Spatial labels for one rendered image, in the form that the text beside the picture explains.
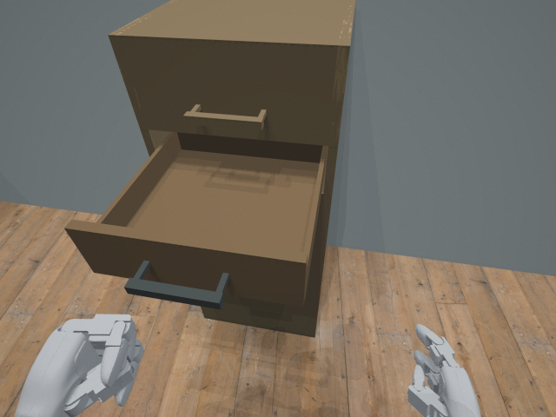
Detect handle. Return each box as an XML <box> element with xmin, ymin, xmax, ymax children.
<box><xmin>183</xmin><ymin>111</ymin><xmax>264</xmax><ymax>131</ymax></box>
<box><xmin>124</xmin><ymin>261</ymin><xmax>229</xmax><ymax>309</ymax></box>

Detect left robot hand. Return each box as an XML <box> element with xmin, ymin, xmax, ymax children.
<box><xmin>15</xmin><ymin>314</ymin><xmax>144</xmax><ymax>417</ymax></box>

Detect right robot hand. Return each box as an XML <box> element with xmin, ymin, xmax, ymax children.
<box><xmin>408</xmin><ymin>324</ymin><xmax>481</xmax><ymax>417</ymax></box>

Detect drawer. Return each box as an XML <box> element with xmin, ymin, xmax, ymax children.
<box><xmin>64</xmin><ymin>132</ymin><xmax>328</xmax><ymax>307</ymax></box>

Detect cabinet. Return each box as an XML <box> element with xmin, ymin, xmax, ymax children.
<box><xmin>108</xmin><ymin>0</ymin><xmax>355</xmax><ymax>337</ymax></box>

